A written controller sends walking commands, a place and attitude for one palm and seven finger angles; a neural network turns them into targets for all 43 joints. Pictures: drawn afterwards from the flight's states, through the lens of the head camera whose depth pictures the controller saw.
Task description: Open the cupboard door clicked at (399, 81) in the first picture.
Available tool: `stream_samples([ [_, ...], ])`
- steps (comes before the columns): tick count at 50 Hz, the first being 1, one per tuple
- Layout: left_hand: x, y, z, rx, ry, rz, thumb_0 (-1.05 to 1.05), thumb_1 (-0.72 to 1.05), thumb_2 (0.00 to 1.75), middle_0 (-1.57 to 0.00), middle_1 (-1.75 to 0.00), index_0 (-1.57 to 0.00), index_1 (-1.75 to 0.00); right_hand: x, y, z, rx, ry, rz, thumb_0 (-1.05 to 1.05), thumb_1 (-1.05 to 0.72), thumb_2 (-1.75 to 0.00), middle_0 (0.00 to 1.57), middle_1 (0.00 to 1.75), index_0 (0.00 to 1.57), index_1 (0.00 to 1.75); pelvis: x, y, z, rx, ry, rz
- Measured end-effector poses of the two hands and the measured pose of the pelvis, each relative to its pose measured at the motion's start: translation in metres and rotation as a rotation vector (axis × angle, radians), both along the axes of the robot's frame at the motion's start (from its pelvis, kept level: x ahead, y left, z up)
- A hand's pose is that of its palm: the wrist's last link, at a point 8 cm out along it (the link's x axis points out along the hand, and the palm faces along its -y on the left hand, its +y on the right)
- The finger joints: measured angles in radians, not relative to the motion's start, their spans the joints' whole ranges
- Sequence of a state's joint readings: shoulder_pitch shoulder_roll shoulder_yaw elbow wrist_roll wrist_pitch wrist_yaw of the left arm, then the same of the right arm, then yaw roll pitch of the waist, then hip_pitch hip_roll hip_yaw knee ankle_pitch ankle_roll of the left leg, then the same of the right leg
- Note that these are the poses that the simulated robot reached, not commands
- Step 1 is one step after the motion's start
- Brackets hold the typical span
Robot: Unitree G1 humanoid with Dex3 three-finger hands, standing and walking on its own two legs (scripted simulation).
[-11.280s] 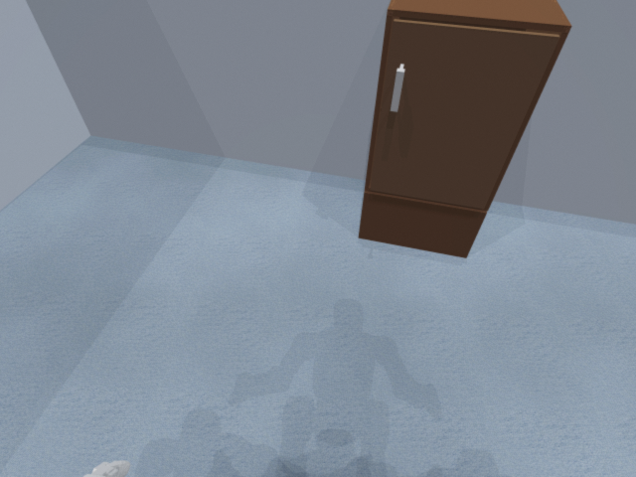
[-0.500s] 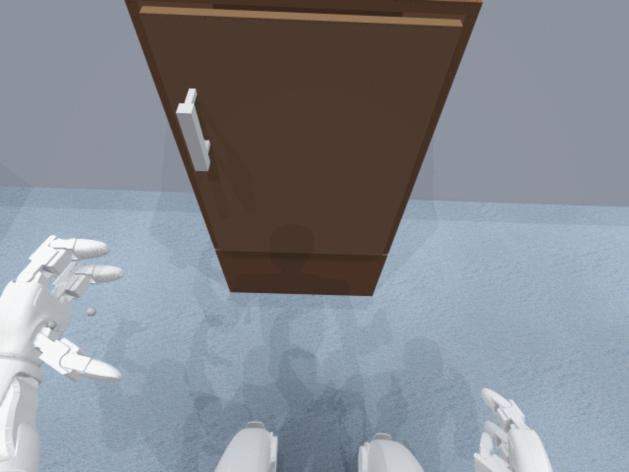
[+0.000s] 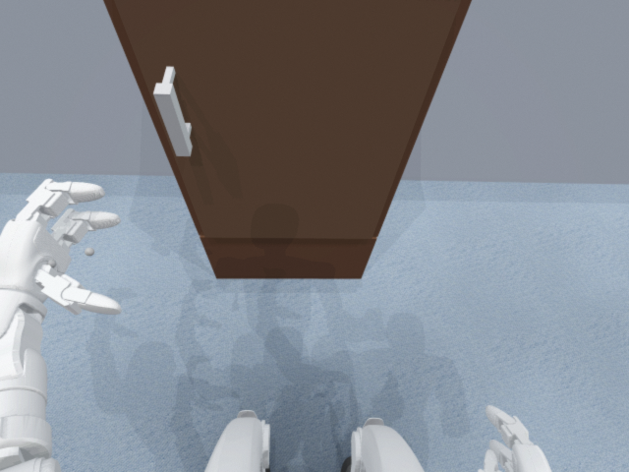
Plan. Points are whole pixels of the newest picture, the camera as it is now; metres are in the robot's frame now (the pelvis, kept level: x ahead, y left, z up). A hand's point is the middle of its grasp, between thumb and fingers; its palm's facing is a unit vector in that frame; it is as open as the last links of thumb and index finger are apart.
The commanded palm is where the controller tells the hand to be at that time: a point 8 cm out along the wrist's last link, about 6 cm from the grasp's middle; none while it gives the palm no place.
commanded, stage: move the hooked fingers beside the handle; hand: left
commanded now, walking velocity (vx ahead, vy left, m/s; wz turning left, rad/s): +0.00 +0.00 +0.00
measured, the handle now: (177, 113) +0.60 +0.23 +0.04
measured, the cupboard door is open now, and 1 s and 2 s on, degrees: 0 0 0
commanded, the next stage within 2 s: slide the fingers in behind the handle in 1.96 s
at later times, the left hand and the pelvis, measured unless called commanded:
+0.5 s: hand (104, 198) +0.43 +0.28 +0.05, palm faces +0.04 -1.00 -0.02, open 14.0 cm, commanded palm +0.42 +0.33 +0.05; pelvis +0.00 +0.01 -0.01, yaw -1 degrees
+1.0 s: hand (122, 152) +0.51 +0.28 +0.05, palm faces +0.04 -1.00 -0.03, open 14.0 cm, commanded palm +0.50 +0.32 +0.04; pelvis -0.01 +0.01 -0.03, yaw -2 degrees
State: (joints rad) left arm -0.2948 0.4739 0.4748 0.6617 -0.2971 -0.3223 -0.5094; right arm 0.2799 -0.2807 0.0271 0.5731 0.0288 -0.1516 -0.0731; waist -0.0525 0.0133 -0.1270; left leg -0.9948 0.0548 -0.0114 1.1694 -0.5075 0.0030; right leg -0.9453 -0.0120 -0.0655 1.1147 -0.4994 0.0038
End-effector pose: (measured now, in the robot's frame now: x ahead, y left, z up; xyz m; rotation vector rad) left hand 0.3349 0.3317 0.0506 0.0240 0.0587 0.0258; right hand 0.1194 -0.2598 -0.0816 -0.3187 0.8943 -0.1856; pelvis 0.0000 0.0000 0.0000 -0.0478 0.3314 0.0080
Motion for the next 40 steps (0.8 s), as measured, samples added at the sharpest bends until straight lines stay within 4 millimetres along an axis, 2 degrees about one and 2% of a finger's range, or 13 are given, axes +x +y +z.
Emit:
stream_samples([
  [10,0.027,0.000,0.000,0.008,-0.021,0.001,-0.01,-0.50,0.30,-0.30,-1.20,-0.30,-1.20,-0.028,0.001,-0.007,-0.002,0.112,-0.042,0.01,-0.90,-0.90,0.20,0.30,0.21,0.30,0.002,0.007,0.000,-0.003,0.021,-0.007],
  [16,0.048,0.003,-0.007,-0.013,0.003,0.017,-0.01,-0.50,0.30,-0.30,-1.20,-0.31,-1.20,-0.038,0.002,-0.010,-0.013,0.157,-0.056,0.01,-0.90,-0.90,0.20,0.30,0.21,0.30,0.001,0.008,-0.003,-0.006,0.036,-0.008],
  [23,0.069,0.003,0.002,0.005,-0.044,0.009,-0.01,-0.50,0.30,-0.30,-1.20,-0.30,-1.20,-0.052,0.001,-0.013,-0.016,0.210,-0.078,0.00,-0.90,-0.90,0.20,0.30,0.21,0.30,-0.001,0.009,-0.005,-0.010,0.050,-0.015],
  [30,0.087,0.008,-0.004,-0.008,0.001,0.017,-0.01,-0.50,0.30,-0.30,-1.20,-0.30,-1.20,-0.068,-0.002,-0.017,-0.025,0.267,-0.101,0.00,-0.90,-0.90,0.20,0.30,0.21,0.30,-0.003,0.009,-0.010,-0.014,0.068,-0.016],
  [40,0.114,0.003,0.002,-0.007,-0.034,0.004,-0.01,-0.50,0.30,-0.30,-1.20,-0.30,-1.20,-0.095,-0.005,-0.023,-0.038,0.366,-0.131,0.00,-0.90,-0.90,0.20,0.30,0.21,0.30,-0.008,0.008,-0.016,-0.022,0.094,-0.015],
])
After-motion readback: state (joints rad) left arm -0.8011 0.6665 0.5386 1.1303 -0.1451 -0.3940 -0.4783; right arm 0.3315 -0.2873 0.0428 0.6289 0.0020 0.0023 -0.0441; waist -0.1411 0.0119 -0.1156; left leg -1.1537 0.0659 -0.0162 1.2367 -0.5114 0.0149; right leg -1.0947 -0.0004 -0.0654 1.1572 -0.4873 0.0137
